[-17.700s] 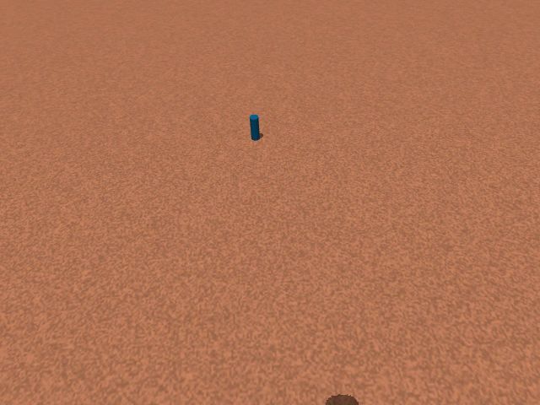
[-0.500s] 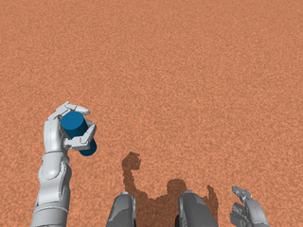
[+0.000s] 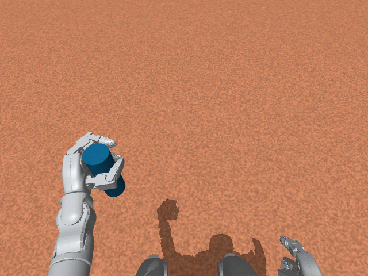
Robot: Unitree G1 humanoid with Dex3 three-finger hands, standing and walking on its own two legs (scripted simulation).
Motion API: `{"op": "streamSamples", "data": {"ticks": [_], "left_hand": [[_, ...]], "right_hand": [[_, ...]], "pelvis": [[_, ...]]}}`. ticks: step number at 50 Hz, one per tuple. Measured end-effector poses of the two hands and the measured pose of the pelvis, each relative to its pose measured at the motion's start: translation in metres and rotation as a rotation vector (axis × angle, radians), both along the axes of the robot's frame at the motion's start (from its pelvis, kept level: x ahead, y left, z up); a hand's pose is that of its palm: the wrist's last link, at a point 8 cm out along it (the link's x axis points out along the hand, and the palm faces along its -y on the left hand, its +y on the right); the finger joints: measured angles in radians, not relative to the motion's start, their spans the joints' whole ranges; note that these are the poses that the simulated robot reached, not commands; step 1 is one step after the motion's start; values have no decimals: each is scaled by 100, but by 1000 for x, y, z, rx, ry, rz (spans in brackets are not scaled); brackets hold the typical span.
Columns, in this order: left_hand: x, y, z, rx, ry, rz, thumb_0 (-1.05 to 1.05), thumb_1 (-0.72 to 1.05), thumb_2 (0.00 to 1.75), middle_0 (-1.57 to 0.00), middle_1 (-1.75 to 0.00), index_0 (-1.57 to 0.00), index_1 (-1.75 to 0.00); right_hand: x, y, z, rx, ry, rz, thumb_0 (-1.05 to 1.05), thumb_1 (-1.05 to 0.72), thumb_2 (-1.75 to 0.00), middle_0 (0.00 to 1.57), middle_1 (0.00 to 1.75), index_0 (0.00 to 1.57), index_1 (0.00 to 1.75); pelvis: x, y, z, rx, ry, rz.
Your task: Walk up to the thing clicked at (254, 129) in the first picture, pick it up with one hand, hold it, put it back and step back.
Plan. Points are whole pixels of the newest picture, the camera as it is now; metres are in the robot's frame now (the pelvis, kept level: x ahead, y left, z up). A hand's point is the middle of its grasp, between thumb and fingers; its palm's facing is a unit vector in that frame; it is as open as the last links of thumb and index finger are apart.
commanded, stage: lift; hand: left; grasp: from the side
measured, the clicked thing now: (106, 172) +0.34 +0.19 +0.01
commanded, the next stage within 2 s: hold in 0.34 s
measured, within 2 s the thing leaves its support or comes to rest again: neither
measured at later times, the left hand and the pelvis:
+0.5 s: hand (105, 155) +0.35 +0.17 +0.08, palm faces +0.16 -0.99 +0.00, open 7.0 cm; pelvis +0.01 +0.00 +0.02, yaw +0 degrees
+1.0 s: hand (104, 154) +0.34 +0.17 +0.09, palm faces +0.15 -0.99 -0.01, open 7.1 cm; pelvis +0.01 +0.00 +0.03, yaw +0 degrees
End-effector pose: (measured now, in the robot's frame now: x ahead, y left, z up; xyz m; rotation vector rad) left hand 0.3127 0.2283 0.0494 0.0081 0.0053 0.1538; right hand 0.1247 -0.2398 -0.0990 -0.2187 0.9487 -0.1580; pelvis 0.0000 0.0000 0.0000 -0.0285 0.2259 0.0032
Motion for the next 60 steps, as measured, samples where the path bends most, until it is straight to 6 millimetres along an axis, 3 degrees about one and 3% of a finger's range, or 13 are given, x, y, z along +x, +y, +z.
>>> {"op": "streamSamples", "data": {"ticks": [26,60], "left_hand": [[6,-4,27,-4,-13,4,-2,-3,114,-92,-111,-88,-109],[-6,-11,45,-6,-22,3,-2,-4,114,-92,-112,-88,-110]], "right_hand": [[7,-2,19,8,13,-9,1,-91,-90,20,30,20,30],[6,-2,35,13,-28,-1,1,-91,-90,20,30,20,30]], "pelvis": [[13,-1,22,7,-61,-2],[6,-2,33,12,-120,-2]]}}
